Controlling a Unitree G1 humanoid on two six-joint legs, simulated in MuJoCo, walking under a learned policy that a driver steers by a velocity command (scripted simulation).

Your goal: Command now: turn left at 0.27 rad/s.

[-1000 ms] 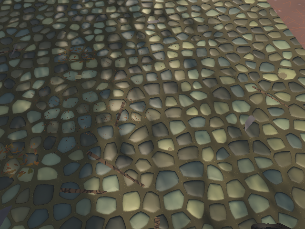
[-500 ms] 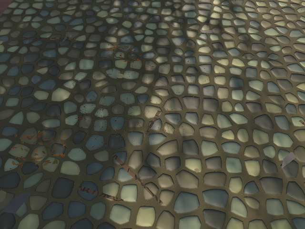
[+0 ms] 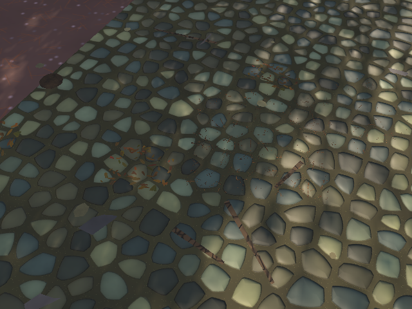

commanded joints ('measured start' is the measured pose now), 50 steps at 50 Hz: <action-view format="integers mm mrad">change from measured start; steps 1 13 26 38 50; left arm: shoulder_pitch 45 1 54 78 108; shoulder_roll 15 46 40 19 12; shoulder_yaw -12 11 -5 -12 -12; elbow -57 -8 45 98 187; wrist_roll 60 19 27 23 20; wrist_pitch -33 3 -40 -43 -39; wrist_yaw -20 9 4 3 6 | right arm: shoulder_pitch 98 -14 10 72 105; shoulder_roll -217 -75 -22 -27 -27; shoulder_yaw -53 -5 0 -9 -15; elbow -64 -2 88 187 297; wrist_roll -22 -28 -23 -18 -13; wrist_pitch -12 -55 -65 -62 -58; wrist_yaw -19 -16 -22 -41 -56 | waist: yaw -7 -53 -39 -42 -43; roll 287 159 -30 15 8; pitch -191 -90 -24 -20 -8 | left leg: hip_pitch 384 69 27 56 73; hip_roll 314 191 12 18 22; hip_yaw -369 -224 -78 -70 -62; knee -142 -194 -105 -96 -116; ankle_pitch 656 279 43 113 149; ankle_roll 167 246 50 26 20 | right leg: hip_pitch -246 -74 19 19 42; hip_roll -10 29 20 40 51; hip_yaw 20 135 177 168 162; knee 230 178 -139 -141 -165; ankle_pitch -254 -150 42 79 116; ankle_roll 9 80 -22 -36 -40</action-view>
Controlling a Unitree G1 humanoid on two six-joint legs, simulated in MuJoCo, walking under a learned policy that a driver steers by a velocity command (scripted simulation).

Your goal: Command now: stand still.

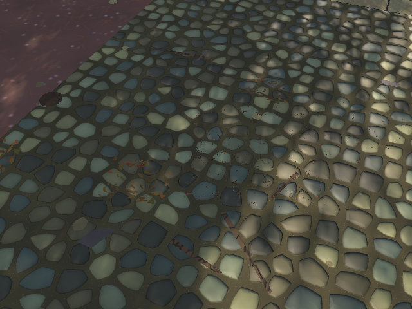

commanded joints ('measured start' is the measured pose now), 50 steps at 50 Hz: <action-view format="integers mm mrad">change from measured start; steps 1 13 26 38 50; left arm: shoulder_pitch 33 58 84 150 -67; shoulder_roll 93 88 76 185 132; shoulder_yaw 20 13 2 46 34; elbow -17 64 123 129 20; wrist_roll -1 -3 -5 -25 -33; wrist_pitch -8 -3 0 -25 -107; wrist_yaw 4 5 1 3 -55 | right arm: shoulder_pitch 17 34 56 3 246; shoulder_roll -94 -89 -79 -48 -65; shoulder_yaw -21 -15 -1 8 13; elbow -16 86 157 132 162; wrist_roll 1 4 6 27 7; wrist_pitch -9 -7 -7 -68 -119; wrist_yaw -5 -8 -8 26 57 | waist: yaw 0 1 1 30 -27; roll -4 -2 -3 -172 62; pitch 1 18 31 151 98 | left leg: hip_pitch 41 45 40 -251 285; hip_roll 22 19 18 23 223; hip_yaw -28 -16 -7 30 -254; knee -83 -110 -125 322 -401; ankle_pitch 137 134 125 -219 3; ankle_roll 27 21 17 76 176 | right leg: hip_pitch -49 -31 -23 -74 -650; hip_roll -34 -28 -24 -324 -125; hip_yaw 41 39 38 474 50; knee -114 -139 -154 -384 619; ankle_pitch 129 136 140 -518 117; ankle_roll -27 -30 -33 -253 -72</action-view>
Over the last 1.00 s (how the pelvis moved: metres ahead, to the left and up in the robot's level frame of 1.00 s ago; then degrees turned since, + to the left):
-0.01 -0.01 0.01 2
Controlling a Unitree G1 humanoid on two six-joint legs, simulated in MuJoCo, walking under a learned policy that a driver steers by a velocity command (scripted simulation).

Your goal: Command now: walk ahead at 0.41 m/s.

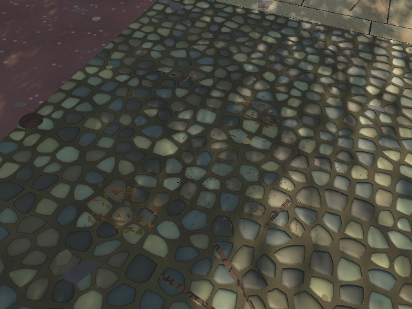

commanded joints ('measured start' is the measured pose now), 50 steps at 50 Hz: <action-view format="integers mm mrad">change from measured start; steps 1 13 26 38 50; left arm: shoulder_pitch -92 -408 -103 104 47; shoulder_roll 51 63 115 171 77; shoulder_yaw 13 -6 27 48 35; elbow -70 -222 -138 -126 -243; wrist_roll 7 3 29 4 17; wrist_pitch -23 -21 -18 22 46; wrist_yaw -21 -55 -34 20 14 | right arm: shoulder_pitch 63 103 -124 -526 -259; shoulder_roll -70 -199 -156 -188 -173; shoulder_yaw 5 -30 -40 -36 -45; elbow -32 -60 -253 -423 -336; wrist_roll -9 3 -15 4 -27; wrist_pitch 2 32 -8 -26 -15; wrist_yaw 2 -36 -33 2 11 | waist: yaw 2 23 -5 100 58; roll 115 150 9 -41 132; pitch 154 163 44 59 13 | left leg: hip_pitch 140 225 -460 -368 -18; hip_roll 242 274 159 39 260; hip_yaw -268 -70 -128 -134 -201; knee -272 -228 741 69 -121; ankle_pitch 134 642 42 325 746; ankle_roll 110 92 -38 -76 152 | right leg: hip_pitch -349 -100 223 352 -127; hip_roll -85 13 -123 -113 -15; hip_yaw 15 -69 298 360 88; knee -21 -601 -978 -813 -15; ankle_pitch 125 274 247 169 -89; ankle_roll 14 -9 -225 -127 81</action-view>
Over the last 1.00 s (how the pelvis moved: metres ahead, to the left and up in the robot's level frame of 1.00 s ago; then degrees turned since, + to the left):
0.09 0.03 0.01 0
